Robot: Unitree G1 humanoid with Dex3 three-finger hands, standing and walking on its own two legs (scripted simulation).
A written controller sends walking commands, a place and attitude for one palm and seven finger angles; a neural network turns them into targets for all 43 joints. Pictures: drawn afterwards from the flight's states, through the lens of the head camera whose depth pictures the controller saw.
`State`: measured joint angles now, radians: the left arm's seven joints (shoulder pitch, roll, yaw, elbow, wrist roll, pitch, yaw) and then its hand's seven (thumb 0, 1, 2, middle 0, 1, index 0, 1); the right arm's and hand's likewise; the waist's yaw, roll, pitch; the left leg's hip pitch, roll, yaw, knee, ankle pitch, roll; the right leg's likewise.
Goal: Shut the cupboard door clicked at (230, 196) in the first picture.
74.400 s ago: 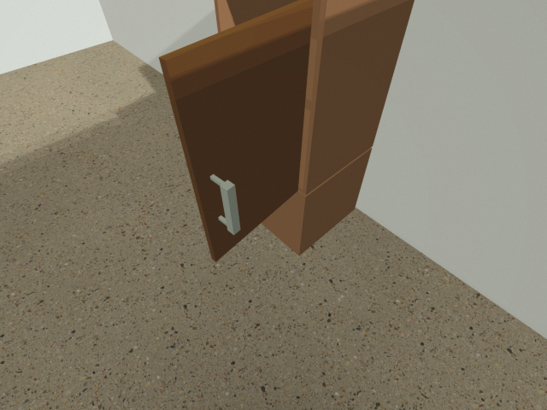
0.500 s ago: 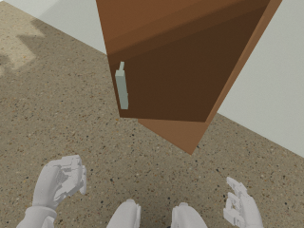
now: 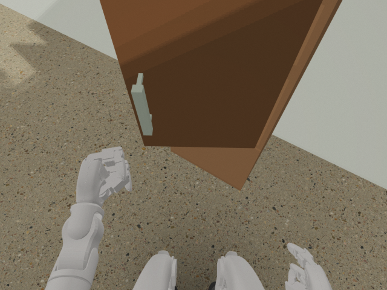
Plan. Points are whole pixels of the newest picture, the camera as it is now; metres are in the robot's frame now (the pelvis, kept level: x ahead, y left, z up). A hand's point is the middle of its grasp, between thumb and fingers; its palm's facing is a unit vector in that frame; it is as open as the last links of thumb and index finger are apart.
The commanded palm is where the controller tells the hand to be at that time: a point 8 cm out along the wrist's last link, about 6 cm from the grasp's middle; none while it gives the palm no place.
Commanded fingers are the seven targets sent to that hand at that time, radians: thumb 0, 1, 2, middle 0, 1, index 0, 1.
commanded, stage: bring the fist close to the handle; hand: left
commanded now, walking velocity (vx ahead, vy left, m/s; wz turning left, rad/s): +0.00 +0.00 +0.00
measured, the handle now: (144, 106) +0.53 +0.15 +0.01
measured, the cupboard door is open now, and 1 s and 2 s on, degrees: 32 32 18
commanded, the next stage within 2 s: push the door shut along its arc in 0.86 s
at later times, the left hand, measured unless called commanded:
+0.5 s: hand (159, 143) +0.42 +0.09 +0.02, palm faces -0.02 -1.00 +0.00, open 3.2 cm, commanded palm +0.39 +0.16 +0.02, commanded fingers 0.00 0.90 0.90 -1.30 -1.50 -1.30 -1.50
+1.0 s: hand (156, 136) +0.44 +0.10 +0.01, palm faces -0.01 -1.00 -0.03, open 3.1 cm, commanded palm +0.41 +0.16 +0.02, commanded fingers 0.00 0.90 0.90 -1.30 -1.50 -1.30 -1.50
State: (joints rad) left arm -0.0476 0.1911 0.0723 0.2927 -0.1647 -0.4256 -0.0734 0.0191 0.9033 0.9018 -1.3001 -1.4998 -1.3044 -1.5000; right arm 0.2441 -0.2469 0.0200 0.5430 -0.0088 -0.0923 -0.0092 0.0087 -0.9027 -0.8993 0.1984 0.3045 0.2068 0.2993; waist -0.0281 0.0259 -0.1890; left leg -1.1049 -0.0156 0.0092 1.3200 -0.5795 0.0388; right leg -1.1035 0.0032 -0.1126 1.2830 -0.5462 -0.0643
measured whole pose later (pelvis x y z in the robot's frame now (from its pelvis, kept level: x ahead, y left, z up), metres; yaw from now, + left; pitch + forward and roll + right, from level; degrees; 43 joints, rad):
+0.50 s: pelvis -0.01 +0.00 -0.01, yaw -1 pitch +24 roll -1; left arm -0.50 0.15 0.11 0.77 -0.10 -0.53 0.02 0.02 0.90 0.90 -1.30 -1.50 -1.31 -1.50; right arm 0.24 -0.24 0.00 0.61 -0.03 -0.04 0.01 0.01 -0.90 -0.90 0.20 0.30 0.21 0.30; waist -0.09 0.02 -0.18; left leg -1.20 -0.01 0.03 1.34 -0.57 0.04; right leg -1.21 0.00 -0.10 1.32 -0.53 -0.06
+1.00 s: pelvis -0.01 +0.00 -0.01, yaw -1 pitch +25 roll -1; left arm -0.63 0.19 0.17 0.97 -0.05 -0.62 0.02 0.02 0.90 0.90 -1.30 -1.50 -1.31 -1.50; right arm 0.26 -0.26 -0.01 0.63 -0.04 0.01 0.03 0.00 -0.91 -0.90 0.20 0.30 0.21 0.30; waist -0.11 0.02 -0.18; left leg -1.22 -0.01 0.03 1.35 -0.57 0.05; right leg -1.23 0.01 -0.09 1.31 -0.53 -0.06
